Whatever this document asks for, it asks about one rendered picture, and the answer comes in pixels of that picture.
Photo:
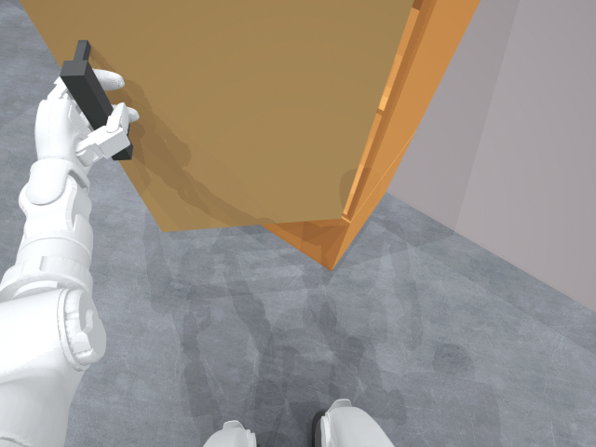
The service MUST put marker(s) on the robot left forearm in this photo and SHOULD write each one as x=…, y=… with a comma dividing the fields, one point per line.
x=56, y=248

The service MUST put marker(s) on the robot left hand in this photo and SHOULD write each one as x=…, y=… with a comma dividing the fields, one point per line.
x=60, y=129

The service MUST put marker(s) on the cupboard door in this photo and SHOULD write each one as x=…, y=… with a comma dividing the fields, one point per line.
x=251, y=111

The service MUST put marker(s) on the left robot upper arm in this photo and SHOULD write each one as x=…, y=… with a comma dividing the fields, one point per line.
x=47, y=341

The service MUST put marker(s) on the left robot shin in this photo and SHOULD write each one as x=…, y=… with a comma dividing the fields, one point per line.
x=232, y=424

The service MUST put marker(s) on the handle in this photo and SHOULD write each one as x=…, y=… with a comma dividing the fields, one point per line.
x=83, y=84

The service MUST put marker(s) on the robot right thigh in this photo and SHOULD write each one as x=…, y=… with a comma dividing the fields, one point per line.
x=351, y=427

